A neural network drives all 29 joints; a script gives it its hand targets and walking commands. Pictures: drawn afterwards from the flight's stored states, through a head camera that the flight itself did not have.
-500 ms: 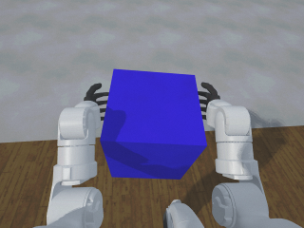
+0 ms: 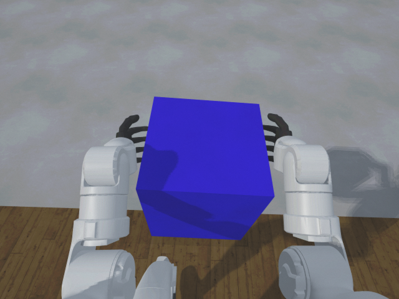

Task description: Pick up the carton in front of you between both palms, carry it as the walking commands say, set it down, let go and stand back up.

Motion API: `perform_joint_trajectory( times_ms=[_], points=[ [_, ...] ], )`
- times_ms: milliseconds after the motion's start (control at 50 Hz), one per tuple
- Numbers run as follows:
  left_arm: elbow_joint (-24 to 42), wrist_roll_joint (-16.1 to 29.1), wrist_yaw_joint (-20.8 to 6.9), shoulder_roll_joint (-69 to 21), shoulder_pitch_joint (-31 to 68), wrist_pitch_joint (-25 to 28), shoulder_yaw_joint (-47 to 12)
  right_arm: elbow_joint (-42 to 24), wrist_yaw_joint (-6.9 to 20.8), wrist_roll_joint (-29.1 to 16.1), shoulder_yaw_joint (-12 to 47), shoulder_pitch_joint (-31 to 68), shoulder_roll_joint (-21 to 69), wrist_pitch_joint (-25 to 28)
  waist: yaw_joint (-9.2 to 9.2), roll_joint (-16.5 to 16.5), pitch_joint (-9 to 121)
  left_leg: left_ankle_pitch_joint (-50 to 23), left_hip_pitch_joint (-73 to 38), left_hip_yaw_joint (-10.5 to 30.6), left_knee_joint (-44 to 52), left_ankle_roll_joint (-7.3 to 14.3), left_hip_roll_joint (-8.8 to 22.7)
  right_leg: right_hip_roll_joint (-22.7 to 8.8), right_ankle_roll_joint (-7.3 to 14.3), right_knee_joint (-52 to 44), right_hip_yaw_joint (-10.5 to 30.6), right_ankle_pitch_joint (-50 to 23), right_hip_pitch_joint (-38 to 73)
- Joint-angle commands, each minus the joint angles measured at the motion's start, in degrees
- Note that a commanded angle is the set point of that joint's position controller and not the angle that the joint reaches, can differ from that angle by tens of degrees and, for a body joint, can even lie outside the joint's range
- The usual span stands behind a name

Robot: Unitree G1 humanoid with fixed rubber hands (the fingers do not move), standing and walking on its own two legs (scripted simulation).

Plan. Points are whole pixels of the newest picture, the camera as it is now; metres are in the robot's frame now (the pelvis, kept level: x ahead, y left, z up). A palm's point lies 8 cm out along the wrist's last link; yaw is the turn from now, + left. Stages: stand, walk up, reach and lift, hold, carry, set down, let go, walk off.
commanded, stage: carry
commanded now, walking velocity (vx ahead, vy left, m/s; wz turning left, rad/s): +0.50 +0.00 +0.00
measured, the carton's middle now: (201, 174) +0.35 +0.02 +0.01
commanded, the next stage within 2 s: none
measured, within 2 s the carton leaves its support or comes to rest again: neither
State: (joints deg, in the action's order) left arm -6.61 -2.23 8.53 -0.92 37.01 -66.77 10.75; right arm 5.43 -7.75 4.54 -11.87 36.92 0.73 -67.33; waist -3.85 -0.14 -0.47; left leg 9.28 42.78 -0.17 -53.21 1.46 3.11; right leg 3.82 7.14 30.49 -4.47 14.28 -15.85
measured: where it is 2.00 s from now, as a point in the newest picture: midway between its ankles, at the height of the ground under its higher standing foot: (208, 129)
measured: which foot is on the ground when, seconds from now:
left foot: up 0.00-0.16, down 0.18-0.76, up 0.78-1.00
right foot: down 0.00-0.20, up 0.22-0.72, down 0.74-1.00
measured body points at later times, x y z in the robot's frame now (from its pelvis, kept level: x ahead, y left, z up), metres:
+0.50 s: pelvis +0.29 +0.05 -0.03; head +0.33 +0.06 +0.42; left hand +0.67 +0.17 +0.06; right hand +0.65 -0.13 +0.07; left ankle +0.26 +0.08 -0.76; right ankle +0.37 -0.12 -0.70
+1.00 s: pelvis +0.58 -0.01 -0.06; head +0.62 -0.01 +0.38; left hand +0.93 +0.16 +0.01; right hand +0.96 -0.14 +0.01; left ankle +0.62 +0.15 -0.71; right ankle +0.58 -0.04 -0.80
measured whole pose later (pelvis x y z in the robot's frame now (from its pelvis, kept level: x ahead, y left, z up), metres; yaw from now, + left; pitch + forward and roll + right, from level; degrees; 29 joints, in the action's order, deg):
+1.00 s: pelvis +0.58 -0.01 -0.06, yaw +0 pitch +5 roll +1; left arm -9.9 -2.8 8.3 -0.8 35.3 -66.8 10.4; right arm 11.3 -7.6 4.0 -10.6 37.0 0.0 -67.0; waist -2.8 0.1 0.0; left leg 19.1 41.6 0.1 -65.9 0.9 3.4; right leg 4.1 8.3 30.1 -6.1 13.4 -20.0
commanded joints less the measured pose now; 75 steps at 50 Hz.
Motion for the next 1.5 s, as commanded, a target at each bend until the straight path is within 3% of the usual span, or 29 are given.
perform_joint_trajectory(
  times_ms=[0,80,140,160,180,200,220,260,280,340,460,620,700,720,740,760,780,800,840,880,1020,1160,1220,1240,1260,1280,1300,1360,1480],
  points=[
    [11.1,28.1,-15.5,-63.6,44.4,1.1,-37.7,-8.2,10.1,-23.0,37.1,40.7,61.6,1.8,-1.66,-5.7,27.9,-7.5,3.3,-3.9,8.2,0.6,-2.9,-11.8,2.9,-1.0,12.3,-45.9,28.3],
    [7.0,26.7,-15.4,-60.5,40.4,-0.2,-36.9,-5.9,10.6,-21.8,36.3,37.9,58.0,-0.2,-2.78,-6.5,24.9,-16.5,-4.8,-5.8,24.0,2.9,-5.5,-10.0,2.3,2.4,9.6,-41.6,27.7],
    [2.3,25.6,-15.8,-60.1,40.0,-0.6,-35.5,-1.2,11.9,-20.9,33.6,36.4,55.6,-1.1,3.23,-5.2,26.8,-22.4,-27.9,-7.2,33.0,4.6,-6.1,-8.7,-1.2,15.6,5.0,-41.6,18.0],
    [0.8,25.2,-15.8,-59.8,40.7,-0.6,-34.7,0.5,12.4,-20.7,32.3,36.0,55.0,-1.2,4.99,-1.3,28.6,-27.8,-40.0,-2.8,30.0,4.4,-0.5,-7.0,-2.5,25.1,3.7,-28.2,8.2],
    [-0.5,24.9,-15.8,-60.0,41.3,-0.8,-34.1,2.6,12.8,-20.9,30.8,35.8,54.0,-1.3,3.74,6.7,32.3,-53.0,-55.2,10.8,17.1,7.0,12.5,-3.6,-4.2,34.8,2.9,6.3,-7.5],
    [-2.3,24.7,-15.5,-60.7,42.5,-1.6,-33.4,5.0,12.8,-19.9,29.8,36.3,53.1,-1.1,8.1,18.1,38.7,-38.1,-66.8,30.8,20.5,18.7,20.6,2.1,-7.1,51.0,4.6,22.0,-23.4],
    [-1.0,24.7,-15.3,-61.0,44.0,-1.5,-33.1,5.1,13.3,-21.6,30.0,36.1,55.8,-1.0,7.88,14.0,37.2,-17.7,-63.8,33.6,25.1,18.0,17.8,-0.2,-4.9,52.1,6.9,19.9,-28.0],
    [1.3,24.4,-14.7,-63.4,47.5,-0.9,-32.6,1.4,14.3,-24.7,31.9,43.7,61.9,-0.5,7.2,3.5,29.0,-9.8,-50.9,26.6,28.9,14.1,13.6,-3.4,-4.4,46.0,6.8,13.0,-27.8],
    [2.3,23.9,-14.2,-63.8,48.1,-0.7,-31.9,-0.8,14.7,-27.0,33.3,47.7,64.2,-0.2,6.04,2.3,27.4,-10.4,-46.0,24.1,30.3,13.1,12.6,-4.6,-4.5,42.2,6.7,11.4,-25.7],
    [3.9,22.7,-12.7,-64.6,46.4,-0.3,-31.6,-4.3,15.0,-30.3,35.2,50.9,66.8,0.5,5.35,4.0,28.4,-11.7,-41.6,18.3,32.3,10.8,10.6,-6.0,-5.8,35.4,5.6,7.5,-22.4],
    [7.0,21.4,-11.0,-63.2,43.0,0.0,-34.0,-7.0,14.8,-30.1,35.9,47.3,65.2,0.4,7.73,5.4,29.8,-35.7,-52.2,11.0,28.1,9.2,8.5,-6.2,-6.9,24.5,2.9,-3.5,-30.2],
    [2.1,18.9,-11.8,-59.7,38.8,-1.4,-33.9,-1.0,15.5,-27.7,35.5,40.6,61.7,-0.4,10.58,6.4,23.9,-38.0,-56.9,5.9,23.2,7.6,3.6,-1.8,-4.4,-0.1,-1.7,-18.8,-26.7],
    [-2.9,17.6,-13.3,-58.5,36.9,-1.0,-30.2,4.6,16.3,-27.6,34.9,41.3,63.7,0.5,4.31,5.5,25.9,-35.7,-42.8,0.2,8.3,4.0,2.2,-0.9,-1.6,-10.0,-4.0,-25.4,2.9],
    [-3.7,17.4,-13.8,-58.3,36.8,-0.8,-29.0,6.0,16.3,-27.4,34.2,41.8,63.8,0.8,2.62,1.1,28.9,-18.9,-31.7,-0.4,-1.8,2.9,1.0,-7.2,-1.5,-5.4,2.4,-30.0,16.0],
    [-5.7,16.8,-14.0,-56.8,36.2,-0.5,-27.0,7.5,16.4,-27.5,33.8,42.6,64.9,0.8,3.35,-10.3,34.4,16.2,-15.7,-1.4,-13.5,0.6,-2.9,-22.8,4.2,5.5,19.7,-49.7,32.9],
    [-7.3,16.4,-14.1,-57.3,35.8,-0.2,-26.5,8.1,16.3,-27.2,32.4,42.4,65.6,0.8,-0.09,-17.1,38.4,26.7,-1.0,0.5,-27.6,-1.1,-8.9,-28.1,13.6,-0.3,36.8,-28.7,40.6],
    [-7.1,17.8,-14.6,-60.0,35.3,0.2,-27.1,6.3,16.0,-27.1,32.9,44.5,65.8,1.2,-0.09,-10.8,35.7,23.0,2.8,3.0,-28.7,0.5,-5.5,-24.8,12.4,-3.8,37.5,-12.3,35.5],
    [-5.1,19.4,-15.2,-62.7,38.1,0.6,-28.5,4.9,15.7,-27.1,33.0,45.9,66.8,1.8,0.81,-4.3,30.5,18.3,1.4,2.6,-24.4,0.9,-3.8,-20.4,7.8,-7.0,31.2,-7.3,27.2],
    [2.2,24.2,-15.4,-66.4,47.1,1.6,-32.2,0.6,14.6,-27.4,32.4,48.1,68.0,2.4,2.06,-2.9,28.5,14.8,-0.8,2.5,-20.7,0.7,-0.6,-20.2,6.9,-9.2,27.6,-10.6,19.1],
    [5.8,26.6,-15.1,-68.0,48.7,2.0,-34.0,-1.5,13.3,-26.9,32.9,46.0,68.0,2.7,2.38,-3.0,29.4,12.8,-3.0,1.3,-18.2,0.1,-0.2,-18.0,5.7,-9.9,22.9,-10.0,16.0],
    [9.0,27.9,-15.6,-67.0,43.5,2.4,-37.5,-5.1,11.0,-23.6,35.8,39.4,64.7,3.3,0.1,-4.6,28.7,3.9,7.8,-2.3,-6.9,-1.4,0.6,-15.7,4.4,-6.1,15.7,-33.7,26.0],
    [9.3,26.6,-15.2,-60.7,40.3,0.5,-37.3,-7.5,10.3,-22.7,37.7,38.4,59.2,1.0,-0.82,-7.0,24.8,-9.6,-2.1,-7.7,19.0,1.0,-4.3,-11.5,2.0,-3.6,7.9,-47.6,29.5],
    [5.8,25.2,-15.2,-59.0,38.8,-0.6,-36.0,-4.5,11.2,-22.5,36.4,37.3,57.3,-0.4,4.49,-8.1,27.8,-15.3,-25.9,-10.6,31.3,2.9,-6.9,-10.8,-2.0,6.4,2.8,-53.4,22.5],
    [4.7,24.6,-15.3,-58.7,39.5,-0.9,-35.5,-3.1,11.7,-22.4,35.8,37.0,57.1,-0.7,6.61,-5.1,30.5,-17.7,-38.9,-7.5,31.5,3.1,-3.2,-9.5,-3.6,15.2,1.0,-42.9,14.5],
    [3.6,24.1,-15.3,-58.7,39.6,-1.3,-35.0,-1.3,12.2,-22.5,34.6,36.3,56.5,-1.0,6.3,3.3,35.6,-34.0,-55.4,7.8,22.6,6.3,11.2,-7.4,-5.4,25.5,1.0,-12.4,0.1],
    [1.8,23.7,-15.2,-60.1,39.1,-2.0,-34.6,0.5,12.6,-22.3,33.3,36.3,55.9,-0.9,7.83,16.6,40.3,-29.6,-70.3,29.5,24.6,17.7,21.4,0.9,-8.3,42.8,3.1,18.2,-20.5],
    [2.3,23.5,-15.2,-60.2,39.8,-2.2,-34.3,1.0,13.2,-23.6,33.9,35.4,58.5,-1.1,7.93,14.0,39.2,-16.8,-67.9,31.3,28.9,17.0,18.7,-0.6,-6.2,46.9,6.0,17.5,-25.3],
    [5.3,22.4,-14.5,-64.0,41.1,-2.0,-33.3,-5.1,14.8,-27.2,35.7,42.5,65.3,-0.9,6.4,2.6,29.7,-15.3,-53.1,19.6,33.9,11.0,14.5,-6.2,-6.3,38.0,6.0,8.6,-24.1],
    [11.2,19.1,-13.3,-67.1,28.3,-2.1,-35.9,-13.0,16.2,-27.0,37.1,33.8,67.9,-1.9,4.68,6.8,28.1,-20.1,-50.7,7.2,38.9,8.2,11.8,-7.2,-9.6,18.6,0.4,3.3,-20.1]
  ],
)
